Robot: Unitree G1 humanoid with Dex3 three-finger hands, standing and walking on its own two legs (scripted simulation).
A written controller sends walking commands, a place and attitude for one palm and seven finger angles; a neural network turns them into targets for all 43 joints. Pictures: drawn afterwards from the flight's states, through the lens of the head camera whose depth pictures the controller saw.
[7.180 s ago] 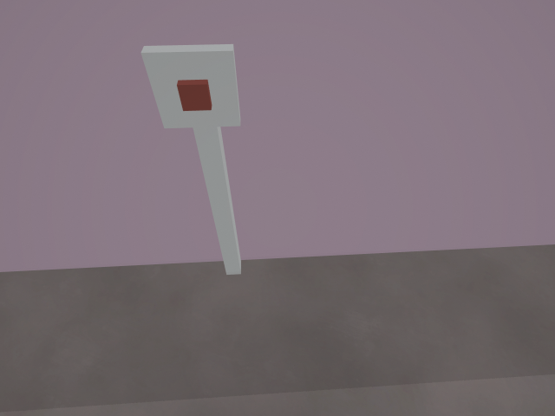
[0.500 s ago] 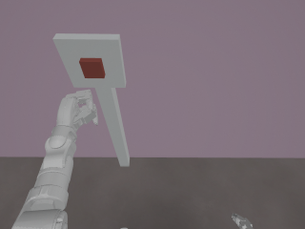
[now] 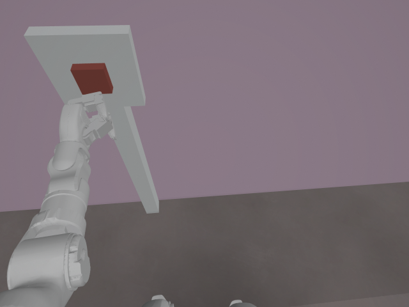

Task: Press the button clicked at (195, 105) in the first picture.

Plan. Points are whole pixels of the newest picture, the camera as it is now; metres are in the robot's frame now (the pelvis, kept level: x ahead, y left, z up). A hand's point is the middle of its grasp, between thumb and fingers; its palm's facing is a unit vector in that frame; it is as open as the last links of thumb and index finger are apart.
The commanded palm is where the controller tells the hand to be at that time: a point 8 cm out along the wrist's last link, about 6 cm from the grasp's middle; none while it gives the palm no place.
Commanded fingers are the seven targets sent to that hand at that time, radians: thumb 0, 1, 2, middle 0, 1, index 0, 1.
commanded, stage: aim a knuckle at the button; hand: left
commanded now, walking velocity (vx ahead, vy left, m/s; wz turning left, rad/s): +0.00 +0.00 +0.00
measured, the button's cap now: (93, 78) +0.55 +0.21 +0.12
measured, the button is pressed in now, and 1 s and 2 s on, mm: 0 0 9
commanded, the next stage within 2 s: press the button with the knuckle in 0.46 s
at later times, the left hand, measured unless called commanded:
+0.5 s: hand (104, 124) +0.45 +0.18 +0.10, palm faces +0.04 -1.00 -0.01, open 3.1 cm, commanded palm +0.41 +0.22 +0.09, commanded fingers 0.00 0.90 0.90 -1.30 -1.50 -1.30 -1.50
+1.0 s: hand (110, 110) +0.48 +0.17 +0.10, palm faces +0.05 -1.00 +0.00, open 3.1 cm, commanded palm +0.45 +0.23 +0.09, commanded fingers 0.00 0.90 0.90 -1.30 -1.50 -1.30 -1.50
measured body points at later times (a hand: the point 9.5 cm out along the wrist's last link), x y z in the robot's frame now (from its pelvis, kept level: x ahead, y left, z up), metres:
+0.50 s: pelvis +0.00 +0.00 +0.00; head +0.06 +0.01 +0.44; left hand +0.44 +0.23 +0.10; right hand +0.08 -0.26 -0.12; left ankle +0.03 +0.11 -0.70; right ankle -0.02 -0.11 -0.70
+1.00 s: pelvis +0.00 +0.00 +0.00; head +0.08 +0.01 +0.44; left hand +0.47 +0.23 +0.10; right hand +0.02 -0.26 -0.12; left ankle +0.03 +0.11 -0.70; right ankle -0.02 -0.11 -0.70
